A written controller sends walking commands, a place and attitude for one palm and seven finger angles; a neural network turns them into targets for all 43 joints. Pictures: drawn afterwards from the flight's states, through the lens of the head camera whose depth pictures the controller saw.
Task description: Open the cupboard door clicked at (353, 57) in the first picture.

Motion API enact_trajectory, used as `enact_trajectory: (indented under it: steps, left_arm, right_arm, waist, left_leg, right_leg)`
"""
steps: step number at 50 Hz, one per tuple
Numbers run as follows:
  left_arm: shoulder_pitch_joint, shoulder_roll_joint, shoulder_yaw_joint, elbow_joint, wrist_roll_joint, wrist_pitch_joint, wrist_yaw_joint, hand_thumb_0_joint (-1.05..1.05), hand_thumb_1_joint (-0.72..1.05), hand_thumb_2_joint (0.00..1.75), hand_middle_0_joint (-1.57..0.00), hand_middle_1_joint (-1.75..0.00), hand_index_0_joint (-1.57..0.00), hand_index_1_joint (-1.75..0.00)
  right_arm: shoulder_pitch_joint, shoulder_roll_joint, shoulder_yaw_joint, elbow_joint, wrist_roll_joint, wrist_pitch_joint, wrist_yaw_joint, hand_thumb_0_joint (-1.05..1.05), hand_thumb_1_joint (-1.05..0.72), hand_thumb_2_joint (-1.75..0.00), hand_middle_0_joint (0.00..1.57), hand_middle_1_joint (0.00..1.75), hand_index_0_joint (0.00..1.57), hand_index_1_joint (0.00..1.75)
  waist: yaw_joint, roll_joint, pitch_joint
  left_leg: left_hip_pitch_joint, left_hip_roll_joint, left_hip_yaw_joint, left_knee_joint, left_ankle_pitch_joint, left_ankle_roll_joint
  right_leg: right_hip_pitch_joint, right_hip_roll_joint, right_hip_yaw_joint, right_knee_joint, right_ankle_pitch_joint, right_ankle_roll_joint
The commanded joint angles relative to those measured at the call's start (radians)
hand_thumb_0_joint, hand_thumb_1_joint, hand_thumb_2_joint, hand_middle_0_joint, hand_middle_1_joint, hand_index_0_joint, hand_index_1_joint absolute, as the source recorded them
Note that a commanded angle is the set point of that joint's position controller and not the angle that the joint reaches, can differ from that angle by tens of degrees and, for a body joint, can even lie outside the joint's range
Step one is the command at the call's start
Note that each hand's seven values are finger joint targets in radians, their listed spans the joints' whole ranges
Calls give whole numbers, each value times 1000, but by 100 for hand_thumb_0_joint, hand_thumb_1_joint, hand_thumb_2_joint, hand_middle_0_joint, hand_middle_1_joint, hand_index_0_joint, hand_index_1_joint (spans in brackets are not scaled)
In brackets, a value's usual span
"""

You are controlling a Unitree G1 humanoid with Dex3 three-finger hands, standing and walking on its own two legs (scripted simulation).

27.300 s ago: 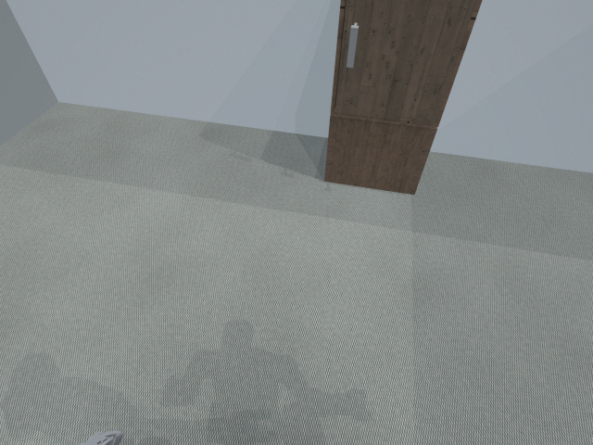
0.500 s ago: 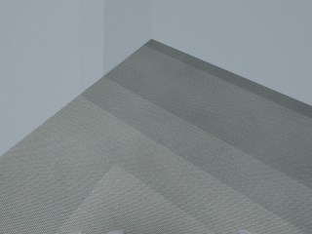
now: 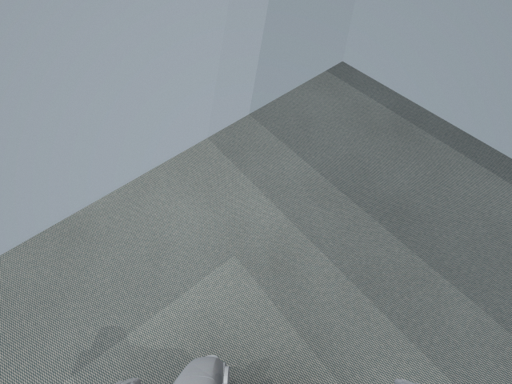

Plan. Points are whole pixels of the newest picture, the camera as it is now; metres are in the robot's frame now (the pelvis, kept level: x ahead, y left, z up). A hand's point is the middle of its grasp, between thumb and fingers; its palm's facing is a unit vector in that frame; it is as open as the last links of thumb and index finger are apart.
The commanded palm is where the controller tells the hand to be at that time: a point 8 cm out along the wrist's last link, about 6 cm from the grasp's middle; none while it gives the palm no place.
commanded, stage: turn to face it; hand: left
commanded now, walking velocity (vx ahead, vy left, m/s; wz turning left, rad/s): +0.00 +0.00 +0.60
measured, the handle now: out of the picture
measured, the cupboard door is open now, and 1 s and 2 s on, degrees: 44 44 44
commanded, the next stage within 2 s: none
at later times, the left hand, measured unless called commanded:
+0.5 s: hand out of the picture +0.06 +0.21 -0.16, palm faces +0.29 -0.90 -0.31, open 7.4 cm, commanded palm none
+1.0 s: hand out of the picture -0.03 +0.18 -0.17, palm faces +0.60 -0.76 -0.25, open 7.4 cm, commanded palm none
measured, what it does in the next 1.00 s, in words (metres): steps on the spot, turning left: left foot, then right foot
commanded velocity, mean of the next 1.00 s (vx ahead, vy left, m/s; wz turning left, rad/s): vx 0.00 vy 0.00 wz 0.60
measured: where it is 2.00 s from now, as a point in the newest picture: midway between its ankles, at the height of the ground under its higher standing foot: outside the picture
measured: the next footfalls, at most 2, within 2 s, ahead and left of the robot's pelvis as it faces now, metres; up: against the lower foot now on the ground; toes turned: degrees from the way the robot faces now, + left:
left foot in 0.16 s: +0.03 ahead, +0.13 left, +0.00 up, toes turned +13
right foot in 0.48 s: +0.10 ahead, -0.15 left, +0.00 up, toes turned +14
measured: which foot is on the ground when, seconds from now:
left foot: up 0.00-0.14, down 0.16-0.48, up 0.50-0.78, down 0.80-1.00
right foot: down 0.00-0.16, up 0.18-0.46, down 0.48-0.80, up 0.82-1.00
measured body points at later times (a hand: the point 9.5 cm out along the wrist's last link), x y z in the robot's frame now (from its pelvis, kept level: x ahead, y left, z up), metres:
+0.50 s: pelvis +0.02 -0.04 -0.02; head +0.07 -0.03 +0.43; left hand +0.05 +0.25 -0.14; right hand +0.17 -0.26 -0.17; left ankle -0.01 +0.11 -0.73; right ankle +0.06 -0.16 -0.74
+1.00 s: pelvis +0.02 -0.05 -0.01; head +0.06 +0.00 +0.44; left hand -0.07 +0.22 -0.15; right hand +0.25 -0.20 -0.14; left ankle -0.03 +0.06 -0.74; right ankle +0.09 -0.17 -0.67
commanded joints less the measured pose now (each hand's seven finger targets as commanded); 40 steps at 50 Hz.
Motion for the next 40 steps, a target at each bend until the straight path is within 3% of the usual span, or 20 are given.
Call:
enact_trajectory:
  steps: [1,4,6,7,8,9,13,14,19,22,23,24,25,26,27,30,35,38,39,40]
  left_arm:
    - [92,225,65,-32,-1,-20,16,0,90,90,-20,-30,-20,-30]
    - [78,237,73,-26,-5,-17,12,0,90,90,-20,-30,-20,-30]
    - [39,230,77,-30,-15,-15,5,0,90,90,-20,-30,-20,-30]
    - [29,197,73,-56,-22,-10,0,0,90,90,-20,-30,-20,-30]
    - [-28,127,47,-108,-25,-4,-5,0,90,90,-20,-30,-20,-30]
    - [-100,155,45,-124,-10,15,4,0,90,90,-20,-30,-20,-30]
    - [-64,135,54,-66,-15,26,-8,0,90,90,-20,-30,-20,-30]
    - [-53,132,54,-60,-16,28,-11,0,90,90,-20,-30,-20,-30]
    - [-53,117,49,-72,-19,22,-13,0,90,90,-20,-30,-20,-30]
    - [60,148,58,-51,-18,4,-9,0,90,90,-20,-30,-20,-30]
    - [101,224,73,-49,-5,-9,1,0,90,90,-20,-30,-20,-30]
    - [98,303,84,-55,3,-11,8,0,90,90,-20,-30,-20,-30]
    - [83,284,77,-63,-3,-11,14,0,90,90,-20,-30,-20,-30]
    - [29,250,70,-71,-6,-9,18,0,90,90,-20,-30,-20,-30]
    - [-24,211,57,-82,-7,-6,18,0,90,90,-20,-30,-20,-30]
    - [-54,192,53,-93,-1,-10,17,0,90,90,-20,-30,-20,-30]
    - [30,236,69,-52,2,-9,12,0,90,90,-20,-30,-20,-30]
    - [12,242,77,-53,-13,-3,3,0,90,90,-20,-30,-20,-30]
    - [10,210,74,-69,-20,2,-2,0,90,90,-20,-30,-20,-30]
    - [-27,137,49,-111,-23,5,-10,0,90,90,-20,-30,-20,-30]
  right_arm:
    - [-89,-23,3,-102,3,-40,2,0,-90,-90,20,30,20,30]
    - [-53,-36,3,-97,3,-48,-4,0,-90,-90,20,30,20,30]
    - [38,-77,-11,-77,-4,-55,-7,0,-90,-90,20,30,20,30]
    - [107,-163,-33,-66,-14,-62,-12,0,-90,-90,20,30,20,30]
    - [177,-262,-58,-55,-17,-60,-20,0,-90,-90,20,30,20,30]
    - [219,-257,-54,-29,-12,-54,-29,0,-90,-90,20,30,20,30]
    - [39,-182,-33,-79,-15,-66,-49,0,-90,-90,20,30,20,30]
    - [32,-181,-31,-81,-15,-68,-47,0,-90,-90,20,30,20,30]
    - [22,-199,-43,-84,-20,-59,-39,0,-90,-90,20,30,20,30]
    - [-32,-184,-47,-105,-9,-51,-37,0,-90,-90,20,30,20,30]
    - [-17,-125,-42,-121,1,-51,-31,0,-90,-90,20,30,20,30]
    - [-29,-77,-32,-149,2,-53,-25,0,-90,-90,20,30,20,30]
    - [-35,-110,-39,-150,-4,-47,-24,0,-90,-90,20,30,20,30]
    - [-37,-97,-39,-130,-4,-37,-24,0,-90,-90,20,30,20,30]
    - [-24,-100,-36,-111,-6,-33,-18,0,-90,-90,20,30,20,30]
    - [-7,-57,-19,-93,-1,-27,-2,0,-90,-90,20,30,20,30]
    - [-55,-34,-4,-104,3,-41,3,0,-90,-90,20,30,20,30]
    - [45,-74,-13,-83,-2,-52,-2,0,-90,-90,20,30,20,30]
    - [110,-149,-32,-74,-9,-62,-5,0,-90,-90,20,30,20,30]
    - [171,-257,-60,-72,-17,-62,-11,0,-90,-90,20,30,20,30]
  waist:
    - [66,-191,-175]
    - [47,-179,-192]
    - [-15,-133,-219]
    - [-54,69,-264]
    - [-97,348,-250]
    - [-109,213,-241]
    - [-9,186,-166]
    - [-4,175,-164]
    - [-4,182,-157]
    - [57,130,-180]
    - [73,-78,-202]
    - [83,-332,-178]
    - [79,-266,-178]
    - [46,-291,-153]
    - [21,-271,-125]
    - [1,-212,-133]
    - [51,-193,-140]
    - [-4,-132,-190]
    - [-42,36,-238]
    - [-79,326,-238]
  left_leg:
    - [-7,-9,54,-221,-17,2]
    - [88,-17,79,-375,56,19]
    - [285,-9,67,-554,241,45]
    - [478,157,-142,-595,511,125]
    - [559,419,-466,-624,926,293]
    - [516,427,-444,-621,850,326]
    - [327,241,-257,-636,645,227]
    - [313,219,-240,-640,612,216]
    - [219,187,-285,-625,487,204]
    - [91,118,-271,-510,374,141]
    - [-55,15,-175,-333,163,74]
    - [-158,-93,-53,-58,-174,18]
    - [-125,-37,-113,125,-180,29]
    - [-140,-14,-118,230,-130,25]
    - [-137,11,-102,265,-60,15]
    - [-49,17,-24,69,-16,-5]
    - [47,-9,55,-255,-13,6]
    - [250,-17,59,-522,198,29]
    - [420,104,-98,-595,400,85]
    - [531,373,-449,-623,774,229]
  right_leg:
    - [267,-243,116,-96,741,-92]
    - [252,-254,82,-37,739,-71]
    - [137,-230,9,109,654,-8]
    - [-84,-155,-31,290,359,53]
    - [-350,-20,-1,504,-344,110]
    - [-384,-18,127,591,-346,98]
    - [-312,3,170,573,-135,104]
    - [-284,15,160,531,-119,102]
    - [-116,78,116,236,-114,94]
    - [123,84,103,-71,76,85]
    - [257,-106,295,-222,103,35]
    - [228,-369,539,-289,222,-94]
    - [135,-402,504,-267,276,-151]
    - [106,-333,452,-241,293,-147]
    - [85,-276,332,-216,344,-125]
    - [93,-216,144,-177,457,-82]
    - [168,-249,108,-105,550,-84]
    - [97,-228,34,46,477,-10]
    - [-64,-173,-8,216,296,45]
    - [-338,-29,-9,444,-311,114]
